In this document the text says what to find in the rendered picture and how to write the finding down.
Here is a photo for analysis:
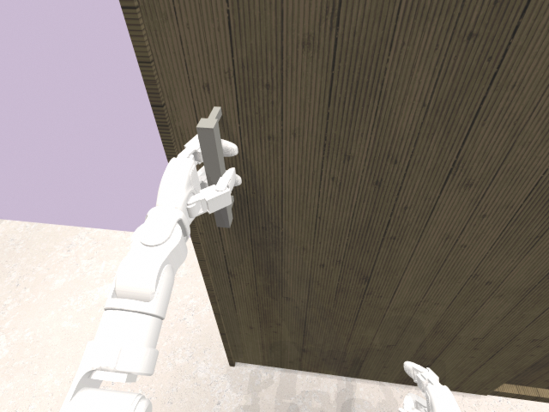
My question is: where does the left robot upper arm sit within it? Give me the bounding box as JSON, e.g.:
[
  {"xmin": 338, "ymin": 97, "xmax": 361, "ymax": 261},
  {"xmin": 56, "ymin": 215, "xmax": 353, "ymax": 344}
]
[{"xmin": 64, "ymin": 387, "xmax": 153, "ymax": 412}]

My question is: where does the left robot forearm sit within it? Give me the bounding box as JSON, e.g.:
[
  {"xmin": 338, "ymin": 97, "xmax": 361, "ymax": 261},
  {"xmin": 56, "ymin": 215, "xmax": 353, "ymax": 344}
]
[{"xmin": 59, "ymin": 206, "xmax": 190, "ymax": 412}]

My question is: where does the handle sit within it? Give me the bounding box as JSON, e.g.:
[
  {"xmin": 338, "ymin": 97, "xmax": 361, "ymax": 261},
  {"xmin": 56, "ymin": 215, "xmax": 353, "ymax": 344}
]
[{"xmin": 196, "ymin": 106, "xmax": 234, "ymax": 228}]

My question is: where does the wardrobe door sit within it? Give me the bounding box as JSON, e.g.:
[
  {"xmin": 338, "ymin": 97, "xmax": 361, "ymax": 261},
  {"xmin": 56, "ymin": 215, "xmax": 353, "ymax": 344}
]
[
  {"xmin": 137, "ymin": 0, "xmax": 549, "ymax": 396},
  {"xmin": 505, "ymin": 353, "xmax": 549, "ymax": 389}
]

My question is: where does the left robot hand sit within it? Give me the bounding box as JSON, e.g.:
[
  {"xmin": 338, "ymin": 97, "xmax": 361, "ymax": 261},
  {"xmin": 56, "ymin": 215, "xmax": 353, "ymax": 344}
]
[{"xmin": 156, "ymin": 135, "xmax": 242, "ymax": 224}]

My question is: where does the right robot hand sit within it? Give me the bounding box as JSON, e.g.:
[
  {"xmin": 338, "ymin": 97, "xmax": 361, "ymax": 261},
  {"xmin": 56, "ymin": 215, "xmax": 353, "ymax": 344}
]
[{"xmin": 399, "ymin": 361, "xmax": 461, "ymax": 412}]

